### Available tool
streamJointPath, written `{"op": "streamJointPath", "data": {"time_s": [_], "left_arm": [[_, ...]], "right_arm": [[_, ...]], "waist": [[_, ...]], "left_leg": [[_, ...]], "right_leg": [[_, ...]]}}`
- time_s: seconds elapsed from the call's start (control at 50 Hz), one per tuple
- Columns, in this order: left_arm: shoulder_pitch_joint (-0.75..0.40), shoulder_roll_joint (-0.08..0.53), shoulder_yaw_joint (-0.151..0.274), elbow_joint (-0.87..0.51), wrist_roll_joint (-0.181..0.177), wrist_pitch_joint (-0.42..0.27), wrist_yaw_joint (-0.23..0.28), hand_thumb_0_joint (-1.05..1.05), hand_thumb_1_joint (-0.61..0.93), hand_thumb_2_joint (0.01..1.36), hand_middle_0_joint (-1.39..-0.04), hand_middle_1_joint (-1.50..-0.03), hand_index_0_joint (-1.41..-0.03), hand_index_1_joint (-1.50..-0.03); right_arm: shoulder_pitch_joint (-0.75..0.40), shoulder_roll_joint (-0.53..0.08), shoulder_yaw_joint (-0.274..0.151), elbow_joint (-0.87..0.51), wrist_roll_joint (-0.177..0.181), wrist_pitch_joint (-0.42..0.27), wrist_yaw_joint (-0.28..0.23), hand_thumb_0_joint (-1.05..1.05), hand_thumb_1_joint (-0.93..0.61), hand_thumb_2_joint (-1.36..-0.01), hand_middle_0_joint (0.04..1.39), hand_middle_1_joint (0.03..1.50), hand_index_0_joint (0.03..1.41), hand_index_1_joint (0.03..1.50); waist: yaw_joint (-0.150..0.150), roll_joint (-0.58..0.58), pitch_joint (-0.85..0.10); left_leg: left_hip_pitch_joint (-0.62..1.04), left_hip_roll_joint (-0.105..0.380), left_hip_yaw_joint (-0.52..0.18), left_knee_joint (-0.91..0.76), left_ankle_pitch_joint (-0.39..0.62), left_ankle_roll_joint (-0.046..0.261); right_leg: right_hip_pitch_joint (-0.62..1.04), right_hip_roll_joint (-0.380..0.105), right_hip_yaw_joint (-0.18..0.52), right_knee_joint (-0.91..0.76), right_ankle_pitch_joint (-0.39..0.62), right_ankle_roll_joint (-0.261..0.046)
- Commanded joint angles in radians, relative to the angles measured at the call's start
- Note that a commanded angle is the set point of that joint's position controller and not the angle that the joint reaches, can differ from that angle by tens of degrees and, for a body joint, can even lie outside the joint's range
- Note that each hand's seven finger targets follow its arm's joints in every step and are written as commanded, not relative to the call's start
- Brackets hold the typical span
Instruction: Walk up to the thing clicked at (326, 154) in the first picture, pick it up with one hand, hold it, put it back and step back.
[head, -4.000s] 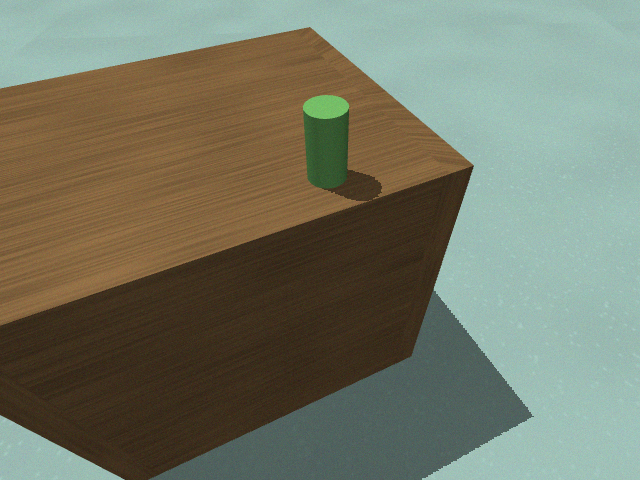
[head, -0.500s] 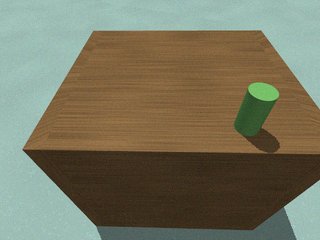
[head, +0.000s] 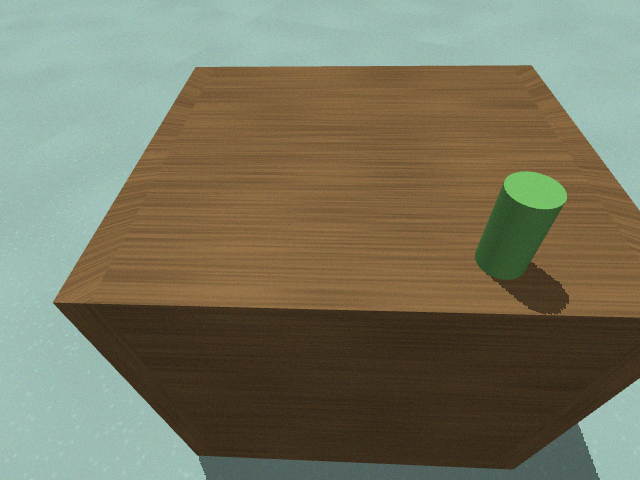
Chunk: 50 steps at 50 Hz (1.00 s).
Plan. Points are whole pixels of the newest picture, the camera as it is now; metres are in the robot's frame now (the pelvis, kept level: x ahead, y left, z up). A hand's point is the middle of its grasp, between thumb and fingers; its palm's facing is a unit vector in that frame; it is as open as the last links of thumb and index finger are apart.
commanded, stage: stand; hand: right
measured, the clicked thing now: (515, 228) +0.43 -0.24 +0.09
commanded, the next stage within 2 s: none
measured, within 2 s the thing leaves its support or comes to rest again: neither
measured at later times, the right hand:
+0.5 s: hand out of the picture +0.08 -0.27 -0.16, palm faces -0.03 +0.94 -0.34, open 7.3 cm
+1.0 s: hand out of the picture +0.09 -0.27 -0.16, palm faces -0.03 +0.94 -0.33, open 7.3 cm
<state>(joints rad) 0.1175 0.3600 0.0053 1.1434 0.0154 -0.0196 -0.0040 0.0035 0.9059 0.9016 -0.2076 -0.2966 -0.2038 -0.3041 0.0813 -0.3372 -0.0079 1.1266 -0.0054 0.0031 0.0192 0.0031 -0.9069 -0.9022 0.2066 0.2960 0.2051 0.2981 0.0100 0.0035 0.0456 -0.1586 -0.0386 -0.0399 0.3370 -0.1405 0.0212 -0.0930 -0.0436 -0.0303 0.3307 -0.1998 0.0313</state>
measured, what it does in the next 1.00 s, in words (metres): stands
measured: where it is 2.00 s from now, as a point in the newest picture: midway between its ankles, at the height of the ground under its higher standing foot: outside the picture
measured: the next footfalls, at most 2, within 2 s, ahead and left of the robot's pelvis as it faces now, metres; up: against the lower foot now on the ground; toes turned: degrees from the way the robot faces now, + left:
none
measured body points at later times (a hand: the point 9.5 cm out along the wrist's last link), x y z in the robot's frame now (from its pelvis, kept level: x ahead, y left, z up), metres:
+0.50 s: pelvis +0.01 -0.01 +0.00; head +0.02 -0.01 +0.45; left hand +0.08 +0.29 -0.13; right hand +0.09 -0.31 -0.13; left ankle +0.03 +0.10 -0.75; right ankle -0.01 -0.14 -0.75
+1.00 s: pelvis +0.02 -0.02 +0.00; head +0.03 -0.02 +0.45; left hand +0.09 +0.28 -0.13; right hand +0.09 -0.32 -0.13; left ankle +0.03 +0.10 -0.75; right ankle -0.01 -0.14 -0.75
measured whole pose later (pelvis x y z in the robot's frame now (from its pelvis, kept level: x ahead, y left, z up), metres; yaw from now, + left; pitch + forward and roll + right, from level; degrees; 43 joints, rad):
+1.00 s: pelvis +0.02 -0.02 +0.00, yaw +0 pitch -2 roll +0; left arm 0.12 0.35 0.00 1.13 0.01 -0.01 -0.01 0.00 0.91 0.90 -0.21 -0.30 -0.20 -0.30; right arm 0.10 -0.35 0.02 1.14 0.00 -0.01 0.01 0.00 -0.91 -0.90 0.21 0.30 0.21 0.30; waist 0.00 0.00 0.05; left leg -0.13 -0.01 -0.05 0.32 -0.16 -0.01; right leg -0.06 -0.01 -0.04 0.31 -0.21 0.00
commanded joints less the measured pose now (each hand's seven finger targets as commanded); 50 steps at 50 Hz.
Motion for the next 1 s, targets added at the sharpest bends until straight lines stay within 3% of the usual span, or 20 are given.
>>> {"op": "streamJointPath", "data": {"time_s": [0.0, 0.1, 0.18, 0.24, 0.32, 0.44, 0.52, 0.68, 0.84, 0.9, 0.98], "left_arm": [[-0.029, 0.190, 0.030, -0.058, -0.003, -0.015, 0.013, 0.000, 0.900, 0.900, -0.200, -0.300, -0.200, -0.300], [-0.025, 0.209, 0.035, -0.062, -0.002, -0.018, 0.013, 0.000, 0.900, 0.900, -0.200, -0.300, -0.200, -0.300], [-0.026, 0.205, 0.034, -0.061, -0.003, -0.015, 0.013, 0.000, 0.900, 0.900, -0.200, -0.300, -0.200, -0.300], [-0.028, 0.204, 0.034, -0.064, -0.001, -0.016, 0.012, 0.000, 0.900, 0.900, -0.200, -0.300, -0.200, -0.300], [-0.032, 0.206, 0.037, -0.069, -0.002, -0.017, 0.013, 0.000, 0.900, 0.900, -0.200, -0.300, -0.200, -0.300], [-0.026, 0.200, 0.034, -0.068, -0.004, -0.012, 0.012, 0.000, 0.900, 0.900, -0.200, -0.300, -0.200, -0.300], [-0.032, 0.204, 0.036, -0.069, -0.004, -0.012, 0.013, 0.000, 0.900, 0.900, -0.200, -0.300, -0.200, -0.300], [-0.034, 0.199, 0.035, -0.069, -0.006, -0.009, 0.012, 0.000, 0.900, 0.900, -0.200, -0.300, -0.200, -0.300], [-0.031, 0.209, 0.038, -0.071, -0.007, -0.012, 0.013, 0.000, 0.900, 0.900, -0.200, -0.300, -0.200, -0.300], [-0.044, 0.206, 0.037, -0.074, -0.006, -0.009, 0.013, 0.000, 0.900, 0.900, -0.200, -0.300, -0.200, -0.300], [-0.034, 0.204, 0.037, -0.072, -0.004, -0.010, 0.012, 0.000, 0.900, 0.900, -0.200, -0.300, -0.200, -0.301]], "right_arm": [[-0.042, -0.229, -0.039, -0.047, -0.002, -0.035, -0.019, 0.000, -0.900, -0.900, 0.200, 0.300, 0.200, 0.300], [-0.037, -0.217, -0.032, -0.051, -0.002, -0.039, -0.021, 0.000, -0.900, -0.900, 0.200, 0.300, 0.200, 0.300], [-0.038, -0.222, -0.030, -0.048, 0.001, -0.038, -0.022, 0.000, -0.900, -0.900, 0.200, 0.300, 0.200, 0.300], [-0.043, -0.223, -0.029, -0.049, 0.000, -0.036, -0.023, 0.000, -0.900, -0.900, 0.200, 0.300, 0.200, 0.300], [-0.036, -0.224, -0.026, -0.047, 0.001, -0.038, -0.026, 0.000, -0.900, -0.900, 0.200, 0.300, 0.200, 0.300], [-0.035, -0.230, -0.023, -0.041, 0.002, -0.037, -0.028, 0.000, -0.900, -0.900, 0.200, 0.300, 0.200, 0.300], [-0.026, -0.231, -0.023, -0.039, 0.002, -0.037, -0.030, 0.000, -0.900, -0.900, 0.200, 0.300, 0.200, 0.300], [-0.029, -0.233, -0.021, -0.041, 0.000, -0.035, -0.030, 0.000, -0.900, -0.900, 0.200, 0.300, 0.200, 0.300], [-0.025, -0.225, -0.019, -0.045, 0.001, -0.038, -0.029, 0.000, -0.900, -0.900, 0.200, 0.300, 0.200, 0.300], [-0.021, -0.227, -0.018, -0.044, 0.000, -0.035, -0.031, 0.000, -0.900, -0.900, 0.200, 0.300, 0.200, 0.300], [-0.024, -0.227, -0.018, -0.047, 0.000, -0.034, -0.031, 0.000, -0.900, -0.900, 0.200, 0.300, 0.200, 0.300]], "waist": [[-0.010, 0.012, -0.058], [-0.011, -0.005, -0.078], [-0.013, 0.006, -0.052], [-0.012, 0.002, -0.056], [-0.009, 0.006, -0.096], [-0.008, 0.002, -0.076], [-0.010, -0.006, -0.086], [-0.009, -0.002, -0.055], [-0.008, -0.009, -0.081], [-0.013, -0.004, -0.065], [-0.010, -0.001, -0.072]], "left_leg": [[0.022, 0.153, -0.127, -0.071, 0.052, 0.007], [0.038, 0.154, -0.113, -0.054, 0.138, 0.007], [0.018, 0.151, -0.116, -0.066, 0.081, 0.003], [0.017, 0.151, -0.112, -0.058, 0.092, 0.003], [0.038, 0.158, -0.105, -0.037, 0.191, 0.003], [0.035, 0.157, -0.104, -0.043, 0.159, 0.000], [0.043, 0.158, -0.100, -0.038, 0.191, 0.001], [0.037, 0.155, -0.100, -0.050, 0.126, -0.002], [0.061, 0.160, -0.100, -0.042, 0.194, -0.004], [0.041, 0.156, -0.097, -0.051, 0.136, -0.007], [0.047, 0.159, -0.096, -0.047, 0.148, -0.002]], "right_leg": [[-0.022, -0.090, 0.082, -0.066, 0.027, -0.043], [0.001, -0.098, 0.088, -0.065, 0.072, -0.043], [-0.004, -0.093, 0.086, -0.073, 0.035, -0.041], [-0.001, -0.096, 0.090, -0.081, 0.046, -0.043], [0.039, -0.102, 0.090, -0.065, 0.137, -0.042], [0.029, -0.098, 0.087, -0.075, 0.114, -0.043], [0.040, -0.099, 0.090, -0.072, 0.143, -0.045], [0.011, -0.095, 0.093, -0.084, 0.090, -0.047], [0.024, -0.093, 0.090, -0.078, 0.140, -0.046], [0.019, -0.094, 0.094, -0.083, 0.097, -0.048], [0.023, -0.096, 0.094, -0.081, 0.114, -0.049]]}}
